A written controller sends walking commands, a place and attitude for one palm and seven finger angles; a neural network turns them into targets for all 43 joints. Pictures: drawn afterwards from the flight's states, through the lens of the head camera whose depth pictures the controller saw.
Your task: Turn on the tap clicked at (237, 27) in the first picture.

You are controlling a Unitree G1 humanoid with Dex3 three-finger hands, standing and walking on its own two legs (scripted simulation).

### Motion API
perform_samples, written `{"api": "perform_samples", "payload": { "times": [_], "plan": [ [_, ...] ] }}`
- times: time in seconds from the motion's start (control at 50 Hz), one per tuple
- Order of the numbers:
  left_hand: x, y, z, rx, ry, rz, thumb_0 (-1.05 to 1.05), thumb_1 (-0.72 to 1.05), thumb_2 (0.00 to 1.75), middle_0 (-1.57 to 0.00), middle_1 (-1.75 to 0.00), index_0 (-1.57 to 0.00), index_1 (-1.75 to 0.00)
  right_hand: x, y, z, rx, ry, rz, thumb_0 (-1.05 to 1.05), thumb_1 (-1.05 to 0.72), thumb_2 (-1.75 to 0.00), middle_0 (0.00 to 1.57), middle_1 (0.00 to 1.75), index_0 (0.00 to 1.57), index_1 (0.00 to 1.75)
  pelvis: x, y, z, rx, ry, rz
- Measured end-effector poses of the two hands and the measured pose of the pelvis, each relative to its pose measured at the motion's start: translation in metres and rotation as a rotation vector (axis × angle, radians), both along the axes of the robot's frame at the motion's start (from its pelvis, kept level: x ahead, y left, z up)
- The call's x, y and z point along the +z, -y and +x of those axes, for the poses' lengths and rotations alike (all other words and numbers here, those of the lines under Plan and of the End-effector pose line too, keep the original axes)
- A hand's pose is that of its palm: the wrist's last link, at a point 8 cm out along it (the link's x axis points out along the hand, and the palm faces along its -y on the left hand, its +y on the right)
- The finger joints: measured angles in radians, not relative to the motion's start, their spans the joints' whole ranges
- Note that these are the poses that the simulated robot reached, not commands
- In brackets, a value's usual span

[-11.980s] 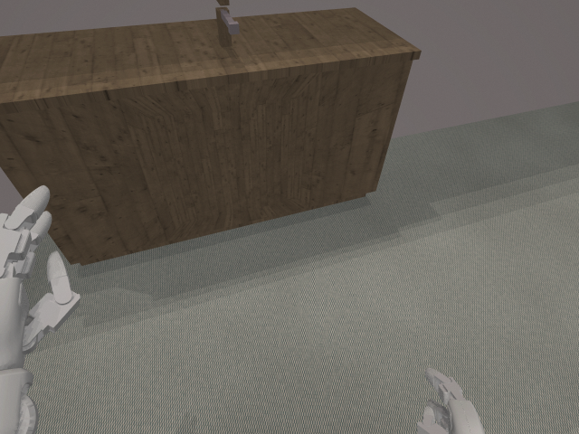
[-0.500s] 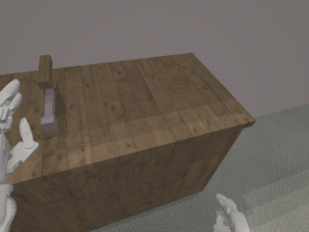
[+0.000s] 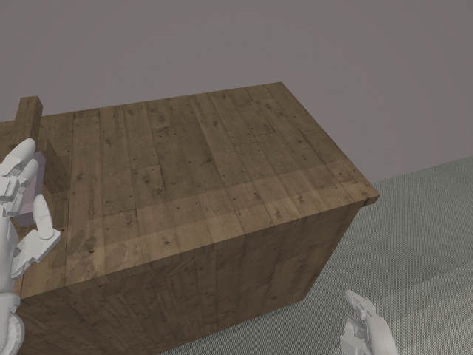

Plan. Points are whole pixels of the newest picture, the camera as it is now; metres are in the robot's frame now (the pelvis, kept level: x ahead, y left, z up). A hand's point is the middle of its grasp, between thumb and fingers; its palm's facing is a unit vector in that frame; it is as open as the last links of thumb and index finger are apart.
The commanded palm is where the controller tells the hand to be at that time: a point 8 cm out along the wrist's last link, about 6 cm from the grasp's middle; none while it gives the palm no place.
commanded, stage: come to a stop and stand still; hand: left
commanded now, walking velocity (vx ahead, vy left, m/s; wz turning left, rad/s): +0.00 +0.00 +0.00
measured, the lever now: (28, 212) +0.28 +0.35 +0.11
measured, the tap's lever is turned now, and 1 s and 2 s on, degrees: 0 0 0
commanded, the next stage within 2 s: look again from close up in 0.26 s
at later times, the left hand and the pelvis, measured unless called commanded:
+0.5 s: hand (58, 239) +0.21 +0.24 +0.16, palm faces +0.40 -0.85 -0.35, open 7.4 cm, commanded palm +0.16 +0.28 +0.17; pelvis +0.00 +0.00 +0.00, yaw +0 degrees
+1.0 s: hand (41, 251) +0.19 +0.25 +0.16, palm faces +0.39 -0.84 -0.38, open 7.4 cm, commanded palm +0.14 +0.28 +0.17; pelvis -0.03 +0.00 +0.00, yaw +0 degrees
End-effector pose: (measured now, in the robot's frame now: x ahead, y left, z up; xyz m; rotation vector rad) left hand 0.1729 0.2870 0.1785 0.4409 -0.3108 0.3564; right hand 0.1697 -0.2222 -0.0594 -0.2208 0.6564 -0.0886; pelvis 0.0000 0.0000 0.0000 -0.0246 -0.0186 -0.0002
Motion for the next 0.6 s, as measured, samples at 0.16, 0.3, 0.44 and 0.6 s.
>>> {"api": "perform_samples", "payload": {
  "times": [0.16, 0.3, 0.44, 0.6],
  "plan": [
    [0.001, 0.009, 0.002, 0.009, -0.020, -0.006, 0.02, 0.89, 0.89, -0.21, -0.30, -0.21, -0.31, 0.000, 0.009, 0.008, -0.009, 0.003, 0.001, 0.02, -0.90, -0.90, 0.20, 0.30, 0.20, 0.30, 0.001, 0.008, 0.004, -0.001, 0.001, 0.003],
    [-0.001, 0.008, -0.001, 0.024, -0.035, -0.018, 0.02, 0.89, 0.89, -0.21, -0.30, -0.21, -0.31, -0.002, 0.007, 0.007, -0.005, -0.012, 0.009, 0.02, -0.90, -0.90, 0.20, 0.30, 0.21, 0.30, 0.002, 0.009, 0.003, 0.000, 0.003, 0.004],
    [-0.004, 0.006, -0.003, 0.026, -0.049, -0.033, 0.02, 0.89, 0.89, -0.21, -0.30, -0.21, -0.31, -0.003, 0.002, 0.001, -0.001, -0.028, 0.008, 0.02, -0.90, -0.90, 0.20, 0.30, 0.21, 0.30, 0.003, 0.006, -0.001, 0.000, 0.007, 0.003],
    [-0.004, -0.002, -0.006, 0.017, -0.047, -0.029, 0.02, 0.89, 0.89, -0.21, -0.30, -0.21, -0.31, -0.002, -0.005, -0.005, -0.001, -0.035, 0.001, 0.02, -0.90, -0.90, 0.21, 0.30, 0.21, 0.30, 0.003, 0.000, -0.005, 0.001, 0.008, 0.002]
  ]
}}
